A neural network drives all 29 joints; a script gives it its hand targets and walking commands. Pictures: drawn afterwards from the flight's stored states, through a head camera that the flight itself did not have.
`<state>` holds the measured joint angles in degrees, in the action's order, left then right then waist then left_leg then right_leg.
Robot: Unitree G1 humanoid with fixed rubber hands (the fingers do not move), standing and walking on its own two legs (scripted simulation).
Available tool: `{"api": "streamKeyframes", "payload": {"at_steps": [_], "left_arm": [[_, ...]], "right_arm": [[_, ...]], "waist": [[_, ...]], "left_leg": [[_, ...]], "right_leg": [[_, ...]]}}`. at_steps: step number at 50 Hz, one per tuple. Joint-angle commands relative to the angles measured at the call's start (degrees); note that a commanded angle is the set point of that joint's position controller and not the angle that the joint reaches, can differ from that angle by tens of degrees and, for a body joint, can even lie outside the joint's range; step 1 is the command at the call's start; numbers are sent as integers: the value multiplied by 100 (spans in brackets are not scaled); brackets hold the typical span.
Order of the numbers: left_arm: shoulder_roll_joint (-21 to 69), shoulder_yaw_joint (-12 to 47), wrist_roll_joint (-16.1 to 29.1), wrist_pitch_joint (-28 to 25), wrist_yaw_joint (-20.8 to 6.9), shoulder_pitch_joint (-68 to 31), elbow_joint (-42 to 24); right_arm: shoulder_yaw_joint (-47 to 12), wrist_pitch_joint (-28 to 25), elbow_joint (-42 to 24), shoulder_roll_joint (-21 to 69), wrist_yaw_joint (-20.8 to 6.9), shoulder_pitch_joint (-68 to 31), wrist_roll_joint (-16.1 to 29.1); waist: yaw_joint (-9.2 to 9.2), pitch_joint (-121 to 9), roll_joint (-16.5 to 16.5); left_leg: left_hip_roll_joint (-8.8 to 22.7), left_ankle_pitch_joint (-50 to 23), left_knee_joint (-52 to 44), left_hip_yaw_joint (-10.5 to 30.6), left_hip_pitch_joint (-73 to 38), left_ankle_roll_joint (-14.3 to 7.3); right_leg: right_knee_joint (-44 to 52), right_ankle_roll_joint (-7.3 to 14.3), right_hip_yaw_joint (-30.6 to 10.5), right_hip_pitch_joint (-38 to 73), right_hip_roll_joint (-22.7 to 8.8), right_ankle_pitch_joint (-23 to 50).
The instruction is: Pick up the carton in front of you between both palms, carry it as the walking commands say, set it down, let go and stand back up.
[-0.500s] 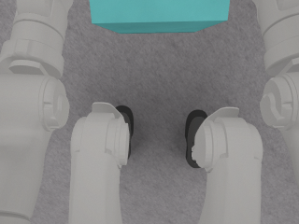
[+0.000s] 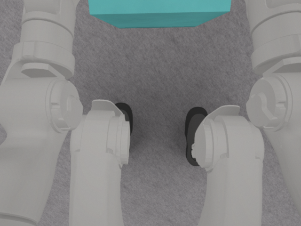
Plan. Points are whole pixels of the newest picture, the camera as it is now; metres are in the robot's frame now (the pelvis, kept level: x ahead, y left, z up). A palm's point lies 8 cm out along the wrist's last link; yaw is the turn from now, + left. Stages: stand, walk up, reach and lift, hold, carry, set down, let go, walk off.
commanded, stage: reach and lift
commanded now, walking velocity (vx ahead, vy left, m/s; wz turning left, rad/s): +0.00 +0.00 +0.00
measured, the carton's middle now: out of the picture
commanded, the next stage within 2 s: none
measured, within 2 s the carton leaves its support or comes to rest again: leaves its support in 0.18 s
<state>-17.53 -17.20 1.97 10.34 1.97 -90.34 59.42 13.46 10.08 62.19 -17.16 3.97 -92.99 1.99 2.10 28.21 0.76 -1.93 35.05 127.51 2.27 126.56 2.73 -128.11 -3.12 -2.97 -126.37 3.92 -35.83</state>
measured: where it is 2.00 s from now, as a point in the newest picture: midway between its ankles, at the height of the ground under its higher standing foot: (158, 143)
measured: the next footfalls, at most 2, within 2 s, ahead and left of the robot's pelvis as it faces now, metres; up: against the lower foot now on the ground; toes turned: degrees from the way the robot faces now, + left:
none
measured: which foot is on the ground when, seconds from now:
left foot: down 0.00-1.00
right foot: down 0.00-1.00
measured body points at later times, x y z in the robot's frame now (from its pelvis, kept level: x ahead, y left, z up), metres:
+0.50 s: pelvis -0.01 +0.00 +0.08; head +0.29 +0.01 +0.42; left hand +0.53 +0.18 +0.00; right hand +0.54 -0.13 +0.00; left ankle +0.11 +0.13 -0.33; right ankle +0.10 -0.13 -0.33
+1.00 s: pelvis +0.01 +0.00 +0.19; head +0.25 +0.01 +0.57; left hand +0.49 +0.17 +0.13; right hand +0.51 -0.13 +0.13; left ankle +0.11 +0.13 -0.33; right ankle +0.10 -0.13 -0.33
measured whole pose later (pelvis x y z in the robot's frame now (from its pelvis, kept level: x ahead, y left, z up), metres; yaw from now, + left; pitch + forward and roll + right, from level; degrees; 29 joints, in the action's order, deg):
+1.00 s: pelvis +0.01 +0.00 +0.19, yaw +0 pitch +41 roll +0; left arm 1.8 -27.1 -13.6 24.2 1.0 -54.0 34.9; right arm 26.1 23.2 37.0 1.9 2.6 -55.1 -12.7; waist 1.1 -11.6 1.1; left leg -5.5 27.4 89.3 6.3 103.2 3.9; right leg -89.7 -3.7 -6.1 -102.6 6.5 -28.4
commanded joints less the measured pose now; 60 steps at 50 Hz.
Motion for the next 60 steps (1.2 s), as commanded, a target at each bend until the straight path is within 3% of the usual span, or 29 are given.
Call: {"api": "streamKeyframes", "payload": {"at_steps": [1, 5, 10, 12, 14, 16, 20, 23, 27, 33, 41, 48, 60], "left_arm": [[5154, 1668, 357, 256, -1593, -2685, -814], [5554, 2286, 810, 322, -1514, -2874, -1520], [6147, 2946, 1124, 508, -1237, -3171, -2981], [6397, 3002, 1007, 633, -1126, -3045, -3208], [6592, 2927, 800, 785, -1123, -2655, -3034], [6821, 2682, 508, 915, -1203, -2144, -2522], [7027, 1676, -319, 1025, -1402, -1558, -1474], [6905, 1129, -760, 1030, -1446, -1491, -1200], [6808, 845, -1007, 1032, -1456, -1595, -1159], [7126, 1089, -941, 1183, -1521, -1678, -1452], [7788, 1919, -534, 1396, -1604, -1092, -2000], [8086, 2250, -476, 1349, -1577, -87, -2081], [8254, 2344, -666, 1093, -1468, 1404, -2018]], "right_arm": [[-1462, 219, -792, 5350, -1524, -2475, 378], [-2005, 235, -1515, 5728, -1432, -2750, 770], [-2691, 390, -3056, 6391, -1186, -3149, 1091], [-2805, 528, -3310, 6600, -1090, -3000, 981], [-2748, 676, -3060, 6744, -1093, -2540, 816], [-2459, 794, -2520, 6966, -1167, -1967, 538], [-1256, 920, -1475, 7079, -1354, -1351, -361], [-638, 941, -1125, 6964, -1393, -1323, -808], [-353, 960, -1048, 6897, -1403, -1393, -1048], [-611, 1110, -1380, 7232, -1476, -1465, -955], [-1509, 1321, -2065, 7878, -1610, -922, -513], [-1886, 1259, -2193, 8142, -1629, 72, -426], [-1953, 1021, -2158, 8294, -1543, 1605, -619]], "waist": [[188, -6403, 176], [159, -8053, 164], [168, -11873, 78], [143, -12539, 60], [112, -12113, 54], [80, -10857, 37], [41, -8497, 37], [37, -8036, 26], [34, -8215, 20], [18, -9227, 12], [14, -10281, 5], [-11, -9657, -10], [-81, -8381, -57]], "left_leg": [[-390, -1968, -877, -703, -2744, -250], [-419, -2826, -807, -725, -3462, -203], [-546, -4592, -900, -738, -5455, -95], [-644, -4297, -1102, -837, -5323, -73], [-688, -3873, -1406, -902, -5015, -57], [-691, -3294, -1739, -939, -4474, -36], [-684, -1779, -2428, -899, -3261, -29], [-697, -1327, -2834, -866, -3060, -78], [-710, -1038, -3218, -861, -3265, -111], [-742, -1092, -3675, -910, -4067, -101], [-764, -1907, -4153, -888, -5227, -39], [-767, -2247, -4716, -690, -5780, -8], [-742, -2278, -6010, -363, -6961, -61]], "right_leg": [[844, 274, 709, 2824, 326, 1846], [754, 284, 765, 3451, 355, 2667], [943, 229, 838, 4559, 474, 3989], [1135, 216, 849, 4914, 548, 3906], [1403, 172, 880, 4784, 597, 3560], [1730, 132, 891, 4190, 615, 3013], [2435, 174, 926, 2994, 619, 1634], [2840, 207, 923, 2865, 653, 1202], [3250, 215, 897, 3120, 664, 933], [3731, 177, 911, 3873, 670, 964], [4221, 80, 893, 4906, 663, 1745], [4783, 61, 744, 5359, 664, 2096], [6089, 107, 413, 6548, 606, 2142]]}}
